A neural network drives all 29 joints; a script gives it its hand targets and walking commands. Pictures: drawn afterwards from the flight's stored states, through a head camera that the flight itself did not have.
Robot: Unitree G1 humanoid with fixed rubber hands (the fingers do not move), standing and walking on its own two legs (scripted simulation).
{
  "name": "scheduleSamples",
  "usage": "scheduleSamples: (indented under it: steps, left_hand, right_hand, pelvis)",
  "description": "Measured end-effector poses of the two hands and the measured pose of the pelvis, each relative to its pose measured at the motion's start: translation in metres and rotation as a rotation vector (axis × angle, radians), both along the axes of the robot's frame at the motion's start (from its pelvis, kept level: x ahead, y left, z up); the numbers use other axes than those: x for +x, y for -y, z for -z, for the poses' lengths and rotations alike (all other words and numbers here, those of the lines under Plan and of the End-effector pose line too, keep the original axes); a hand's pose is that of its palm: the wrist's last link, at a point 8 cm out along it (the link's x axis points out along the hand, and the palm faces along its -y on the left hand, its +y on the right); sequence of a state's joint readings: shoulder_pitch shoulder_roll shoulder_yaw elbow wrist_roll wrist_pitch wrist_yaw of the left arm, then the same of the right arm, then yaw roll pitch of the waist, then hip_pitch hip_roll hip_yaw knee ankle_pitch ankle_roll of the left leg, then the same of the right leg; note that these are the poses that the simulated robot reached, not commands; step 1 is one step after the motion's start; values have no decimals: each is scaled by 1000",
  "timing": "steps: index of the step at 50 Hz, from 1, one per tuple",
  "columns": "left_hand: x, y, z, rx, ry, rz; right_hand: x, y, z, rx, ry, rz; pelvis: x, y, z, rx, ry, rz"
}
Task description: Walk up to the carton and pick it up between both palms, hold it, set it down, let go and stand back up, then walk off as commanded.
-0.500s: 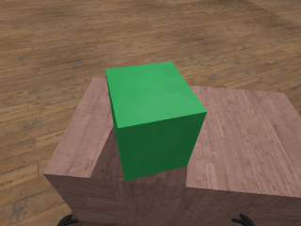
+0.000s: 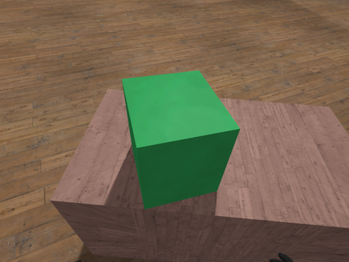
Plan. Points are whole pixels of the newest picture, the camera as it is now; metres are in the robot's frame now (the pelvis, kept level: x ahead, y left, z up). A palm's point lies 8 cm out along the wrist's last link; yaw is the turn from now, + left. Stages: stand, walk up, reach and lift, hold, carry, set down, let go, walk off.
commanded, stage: stand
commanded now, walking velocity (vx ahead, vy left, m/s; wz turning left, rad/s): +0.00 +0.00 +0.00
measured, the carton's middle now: (172, 138) +0.49 +0.03 -0.03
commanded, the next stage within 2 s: walk off in 0.84 s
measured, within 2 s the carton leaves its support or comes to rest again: neither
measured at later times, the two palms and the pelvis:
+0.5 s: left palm out of the picture +0.06 +0.26 -0.12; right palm out of the picture +0.09 -0.27 -0.10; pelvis -0.01 +0.00 +0.00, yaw +0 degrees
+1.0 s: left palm out of the picture +0.06 +0.26 -0.12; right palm out of the picture +0.08 -0.27 -0.11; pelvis -0.01 +0.00 +0.00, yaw +0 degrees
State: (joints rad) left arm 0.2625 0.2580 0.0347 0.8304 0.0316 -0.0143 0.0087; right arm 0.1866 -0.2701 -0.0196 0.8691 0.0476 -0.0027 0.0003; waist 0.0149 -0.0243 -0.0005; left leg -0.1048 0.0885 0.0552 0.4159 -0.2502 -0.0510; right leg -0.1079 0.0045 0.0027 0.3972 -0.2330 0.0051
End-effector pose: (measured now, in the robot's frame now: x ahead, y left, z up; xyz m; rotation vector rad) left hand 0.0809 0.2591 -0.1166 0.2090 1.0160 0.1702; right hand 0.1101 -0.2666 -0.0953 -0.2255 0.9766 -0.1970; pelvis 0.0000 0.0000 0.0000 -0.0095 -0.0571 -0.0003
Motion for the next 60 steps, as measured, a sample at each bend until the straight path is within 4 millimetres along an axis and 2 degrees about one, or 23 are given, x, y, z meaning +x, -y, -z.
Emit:
scheduleSamples:
  steps: [30,54,60]
  left_hand:
    - [-24,-1,4,1,-54,-7]
    - [-17,-3,2,10,-51,-4]
    - [-29,-14,6,37,-109,4]
  right_hand:
    - [-24,1,9,7,-53,14]
    - [-31,2,14,11,-85,18]
    - [-53,13,18,-16,-155,28]
  pelvis:
    - [-12,0,0,0,16,0]
    - [-13,0,0,0,13,-1]
    - [-28,1,3,0,-17,-2]
